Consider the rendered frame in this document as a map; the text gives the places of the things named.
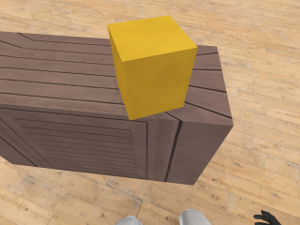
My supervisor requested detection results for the pedestal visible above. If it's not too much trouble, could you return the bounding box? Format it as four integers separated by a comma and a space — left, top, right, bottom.
0, 31, 233, 186

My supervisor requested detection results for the right robot hand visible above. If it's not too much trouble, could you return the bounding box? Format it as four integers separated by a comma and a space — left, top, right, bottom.
253, 210, 281, 225

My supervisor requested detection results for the carton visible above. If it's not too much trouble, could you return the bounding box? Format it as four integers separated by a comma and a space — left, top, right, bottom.
107, 15, 198, 121

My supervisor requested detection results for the robot right thigh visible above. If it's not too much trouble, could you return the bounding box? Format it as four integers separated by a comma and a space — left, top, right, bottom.
178, 209, 211, 225

